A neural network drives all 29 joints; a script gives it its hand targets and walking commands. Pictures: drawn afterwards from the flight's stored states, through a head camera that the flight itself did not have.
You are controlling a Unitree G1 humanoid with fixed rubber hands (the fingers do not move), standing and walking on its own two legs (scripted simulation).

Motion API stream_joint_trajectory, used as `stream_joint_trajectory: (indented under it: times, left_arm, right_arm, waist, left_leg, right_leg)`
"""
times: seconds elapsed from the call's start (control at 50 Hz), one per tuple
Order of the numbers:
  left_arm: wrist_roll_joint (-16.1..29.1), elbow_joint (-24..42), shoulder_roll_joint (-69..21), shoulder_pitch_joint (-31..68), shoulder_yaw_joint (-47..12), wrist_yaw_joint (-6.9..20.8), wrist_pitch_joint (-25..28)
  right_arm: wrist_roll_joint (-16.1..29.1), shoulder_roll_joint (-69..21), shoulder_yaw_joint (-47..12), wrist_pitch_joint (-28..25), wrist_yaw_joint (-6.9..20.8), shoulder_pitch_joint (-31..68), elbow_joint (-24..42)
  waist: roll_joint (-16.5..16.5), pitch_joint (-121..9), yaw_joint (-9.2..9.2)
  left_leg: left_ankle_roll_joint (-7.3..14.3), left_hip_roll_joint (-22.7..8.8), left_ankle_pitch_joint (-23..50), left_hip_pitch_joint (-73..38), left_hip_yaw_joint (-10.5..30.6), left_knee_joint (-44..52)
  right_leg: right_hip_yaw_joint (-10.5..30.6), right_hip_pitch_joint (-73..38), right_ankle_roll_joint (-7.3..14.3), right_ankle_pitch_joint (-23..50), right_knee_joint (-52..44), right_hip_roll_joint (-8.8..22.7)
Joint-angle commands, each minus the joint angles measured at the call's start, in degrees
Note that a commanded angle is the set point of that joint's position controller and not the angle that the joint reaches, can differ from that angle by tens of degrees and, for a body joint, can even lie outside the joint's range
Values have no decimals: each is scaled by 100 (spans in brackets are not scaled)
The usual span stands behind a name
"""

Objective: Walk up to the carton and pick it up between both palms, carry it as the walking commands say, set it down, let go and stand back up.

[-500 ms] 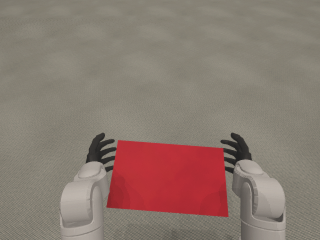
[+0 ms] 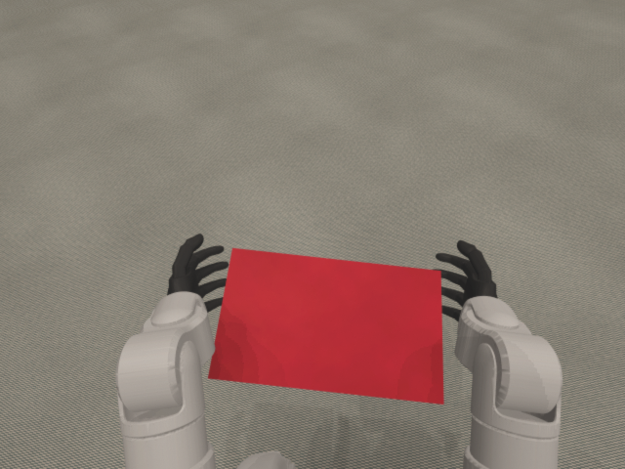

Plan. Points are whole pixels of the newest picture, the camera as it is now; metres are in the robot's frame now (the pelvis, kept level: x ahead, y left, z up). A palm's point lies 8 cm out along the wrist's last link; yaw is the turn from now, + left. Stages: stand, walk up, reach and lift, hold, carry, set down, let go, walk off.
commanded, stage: carry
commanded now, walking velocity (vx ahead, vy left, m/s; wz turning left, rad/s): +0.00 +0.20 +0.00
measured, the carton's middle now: (325, 331) +0.29 +0.01 +0.00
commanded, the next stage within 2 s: none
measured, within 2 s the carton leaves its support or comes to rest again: neither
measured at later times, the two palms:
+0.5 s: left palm (42, 384) +0.19 +0.30 +0.09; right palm (351, 401) +0.18 -0.02 +0.08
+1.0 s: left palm out of the picture +0.13 +0.39 +0.12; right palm out of the picture +0.11 +0.07 +0.11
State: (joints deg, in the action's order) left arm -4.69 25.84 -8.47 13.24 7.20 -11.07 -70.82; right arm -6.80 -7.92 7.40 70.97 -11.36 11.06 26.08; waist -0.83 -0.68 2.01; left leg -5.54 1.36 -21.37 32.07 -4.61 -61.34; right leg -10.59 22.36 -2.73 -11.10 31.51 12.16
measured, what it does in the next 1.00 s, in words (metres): steps to the left: left foot, then right foot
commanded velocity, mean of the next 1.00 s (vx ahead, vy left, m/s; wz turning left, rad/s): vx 0.00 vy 0.20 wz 0.00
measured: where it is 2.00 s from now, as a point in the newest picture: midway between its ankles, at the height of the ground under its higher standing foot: outside the picture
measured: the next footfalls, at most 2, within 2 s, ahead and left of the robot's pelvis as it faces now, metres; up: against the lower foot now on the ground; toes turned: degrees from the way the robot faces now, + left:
left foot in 0.14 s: +0.02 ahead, +0.23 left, +0.00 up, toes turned +6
right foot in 0.28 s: +0.04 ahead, -0.07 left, +0.00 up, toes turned -13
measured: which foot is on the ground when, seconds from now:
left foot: up 0.00-0.12, down 0.14-0.74, up 0.76-1.00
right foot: down 0.00-0.16, up 0.18-0.26, down 0.28-0.44, up 0.46-0.70, down 0.72-1.00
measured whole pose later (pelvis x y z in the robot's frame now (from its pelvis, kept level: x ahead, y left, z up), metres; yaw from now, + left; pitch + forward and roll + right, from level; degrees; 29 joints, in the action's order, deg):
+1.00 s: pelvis -0.15 +0.25 +0.00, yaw -1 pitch +3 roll +4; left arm -5.2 26.3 -8.2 12.5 6.7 -10.5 -70.5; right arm -7.7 -8.2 7.5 71.8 -11.3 12.4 26.4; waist -1.8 -2.7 -2.0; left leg -0.7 -1.5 -20.3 24.7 -3.2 -41.4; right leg -7.2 20.6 -3.5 -15.9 34.2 12.1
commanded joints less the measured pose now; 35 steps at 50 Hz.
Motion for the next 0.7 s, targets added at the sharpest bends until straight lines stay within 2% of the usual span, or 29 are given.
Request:
stream_joint_trajectory:
  times: [0.0, 0.02, 0.04, 0.06, 0.08, 0.1, 0.12, 0.14, 0.16, 0.18, 0.2, 0.24, 0.26, 0.28, 0.3, 0.32, 0.34, 0.36, 0.38, 0.4, 0.42, 0.44, 0.46, 0.5, 0.52, 0.62, 0.64, 0.66, 0.68]
  left_arm:
    - [2379, 694, -5374, 2391, -4003, 1554, 31]
    - [2276, 614, -5321, 2257, -3940, 1545, 23]
    - [2165, 542, -5330, 2096, -3885, 1522, 33]
    - [2066, 512, -5233, 1983, -3837, 1481, 38]
    - [1994, 367, -5061, 1832, -3783, 1442, 1]
    - [1954, 336, -5011, 1736, -3787, 1447, -25]
    - [1958, 371, -4985, 1754, -3786, 1462, -26]
    - [1954, 422, -5182, 1745, -3819, 1474, -11]
    - [2077, 482, -5347, 1927, -4026, 1519, -17]
    - [2123, 458, -5422, 1995, -4048, 1569, -9]
    - [2240, 726, -5413, 2246, -4211, 1589, 42]
    - [2402, 940, -5337, 2456, -4372, 1614, 67]
    - [2458, 1043, -5355, 2505, -4467, 1614, 88]
    - [2492, 948, -5419, 2487, -4443, 1623, 77]
    - [2463, 871, -5371, 2387, -4348, 1626, 68]
    - [2425, 770, -5306, 2231, -4189, 1613, 88]
    - [2284, 664, -5203, 2048, -4034, 1581, 76]
    - [2152, 443, -5181, 1926, -4000, 1562, 23]
    - [2120, 492, -5176, 2004, -4000, 1548, 5]
    - [2147, 489, -5205, 2114, -3997, 1554, -16]
    - [2175, 500, -5333, 2282, -4084, 1581, 3]
    - [2235, 617, -5421, 2398, -4225, 1590, -9]
    - [2236, 583, -5519, 2398, -4307, 1575, 11]
    - [2275, 529, -5567, 2427, -4321, 1537, -23]
    - [2250, 457, -5536, 2262, -4313, 1519, -52]
    - [2197, 520, -5333, 2211, -4119, 1471, -91]
    - [2128, 336, -5260, 1993, -3997, 1466, -107]
    - [2105, 271, -5218, 1960, -3924, 1464, -120]
    - [2052, 198, -5110, 1874, -3796, 1469, -101]
  right_arm:
    - [2217, -5319, -3874, -109, 1382, 2427, 570]
    - [2315, -5360, -3996, -84, 1402, 2751, 648]
    - [2366, -5398, -4031, -69, 1428, 2734, 565]
    - [2396, -5408, -4040, -61, 1446, 2763, 538]
    - [2331, -5387, -3987, -36, 1446, 2564, 356]
    - [2266, -5340, -3997, -40, 1444, 2452, 347]
    - [2204, -5387, -4006, -12, 1447, 2204, 246]
    - [2331, -5622, -4087, -27, 1482, 2236, 306]
    - [2270, -5691, -4047, -43, 1460, 2164, 289]
    - [2288, -5730, -4039, -54, 1437, 2273, 349]
    - [2267, -5721, -4012, -98, 1441, 2235, 374]
    - [2249, -5582, -3937, -167, 1426, 2280, 467]
    - [2228, -5560, -3914, -186, 1435, 2147, 484]
    - [2178, -5526, -3797, -189, 1417, 2032, 382]
    - [2203, -5433, -3830, -168, 1404, 2192, 454]
    - [2295, -5453, -3901, -141, 1416, 2236, 446]
    - [2362, -5408, -4013, -104, 1432, 2454, 506]
    - [2302, -5351, -4002, -68, 1453, 2408, 362]
    - [2292, -5322, -4019, -77, 1474, 2496, 402]
    - [2303, -5383, -3968, -82, 1488, 2460, 442]
    - [2299, -5490, -3956, -94, 1513, 2432, 429]
    - [2277, -5585, -3927, -64, 1526, 2341, 386]
    - [2320, -5567, -3920, -69, 1541, 2500, 519]
    - [2399, -5548, -3839, -58, 1550, 2562, 455]
    - [2392, -5432, -3831, -43, 1560, 2539, 508]
    - [2266, -5462, -3717, 22, 1520, 2088, 227]
    - [2207, -5363, -3666, 66, 1498, 1915, 92]
    - [2163, -5333, -3652, 92, 1475, 1841, -12]
    - [2146, -5289, -3731, 91, 1467, 1961, 78]
  waist:
    - [-1774, -2266, -154]
    - [-1906, -2059, -139]
    - [-1697, -2047, -184]
    - [-1001, -2189, -169]
    - [-174, -2163, -216]
    - [905, -2090, -228]
    - [1565, -1979, -229]
    - [1044, -2085, -271]
    - [914, -2049, -284]
    - [597, -2039, -191]
    - [545, -2211, -156]
    - [230, -2518, -159]
    - [-26, -2529, -134]
    - [-555, -2413, -143]
    - [-968, -2441, -112]
    - [-1472, -2266, -173]
    - [-1746, -2093, -242]
    - [-1263, -1993, -310]
    - [420, -1918, -351]
    - [1573, -1718, -318]
    - [1025, -1520, -294]
    - [911, -1457, -271]
    - [645, -1437, -206]
    - [1058, -1729, -194]
    - [1029, -1836, -198]
    - [1094, -2307, -265]
    - [992, -2427, -191]
    - [681, -2459, -147]
    - [-383, -2238, -146]
  left_leg:
    - [495, -117, -683, -544, -336, 2052]
    - [450, 46, -290, -1025, -548, 2731]
    - [472, 73, 174, -1537, -423, 3520]
    - [465, -122, 635, -2108, -271, 3899]
    - [543, -653, 1449, -2459, 305, 4092]
    - [826, -1479, 2866, -2737, 1235, 4174]
    - [1265, -2277, 4718, -2888, 2107, 4006]
    - [1578, -1952, 4560, -2537, 1391, 3485]
    - [1463, -1515, 4137, -2235, 889, 3256]
    - [1129, -1203, 3874, -2215, 552, 3025]
    - [877, -999, 3595, -2025, 161, 2700]
    - [673, -686, 2599, -1551, -256, 2059]
    - [575, -523, 1748, -1118, -408, 1617]
    - [522, -276, 12, -733, -341, 1496]
    - [560, -263, -833, -787, -147, 1567]
    - [657, -389, -726, -1116, 107, 1831]
    - [769, -420, -407, -1577, 253, 2306]
    - [802, -586, -48, -1928, 568, 2863]
    - [913, -1486, 685, -1994, 1783, 4124]
    - [1234, -2232, 1168, -1808, 2893, 4687]
    - [1327, -1910, 808, -1361, 2308, 4646]
    - [1209, -1743, 497, -1232, 2001, 4702]
    - [865, -1647, 601, -1444, 1745, 4717]
    - [850, -1501, 1159, -1773, 1213, 4452]
    - [924, -1432, 1284, -1948, 1063, 4325]
    - [1096, -1386, 2285, -2535, 934, 4237]
    - [859, -1225, 2058, -2391, 729, 4163]
    - [581, -1042, 1799, -1765, 467, 3944]
    - [298, -636, 1461, -604, 151, 3251]
  right_leg:
    - [809, -1748, 338, 1725, -708, 1236]
    - [918, -1457, 344, 1516, -682, 1204]
    - [791, -1319, 191, 1552, -297, 1043]
    - [519, -1055, -5, 1387, 149, 776]
    - [333, -470, -186, 560, 611, 441]
    - [156, 422, -384, -945, 1237, -24]
    - [-62, 1197, -548, -2372, 2102, -498]
    - [303, 835, -384, -2224, 2175, -333]
    - [131, 497, -346, -1679, 1839, -441]
    - [153, 247, -295, -721, 1429, -403]
    - [281, -253, -239, 825, 964, -180]
    - [798, -999, -23, 2344, 427, 379]
    - [1245, -1472, 243, 3347, 123, 821]
    - [1602, -1727, 502, 3891, -132, 1309]
    - [1834, -1507, 758, 3207, -382, 1609]
    - [1852, -881, 721, 2254, -587, 1592]
    - [1644, -345, 487, 1125, -513, 1318]
    - [1280, 151, 125, 110, -24, 945]
    - [338, 668, -278, -1152, 1273, 43]
    - [-62, 1129, -384, -2375, 2191, -777]
    - [372, 771, -214, -2326, 2611, -653]
    - [405, 717, -129, -2154, 2763, -678]
    - [423, 804, -52, -1942, 2808, -745]
    - [520, 720, 65, -1652, 2827, -673]
    - [480, 677, 55, -1585, 2683, -701]
    - [176, -382, 193, -1806, 327, -970]
    - [121, -976, 203, -1107, -694, -859]
    - [363, -1906, 243, -670, -1276, -449]
    - [1507, -2558, 408, -636, -1447, 503]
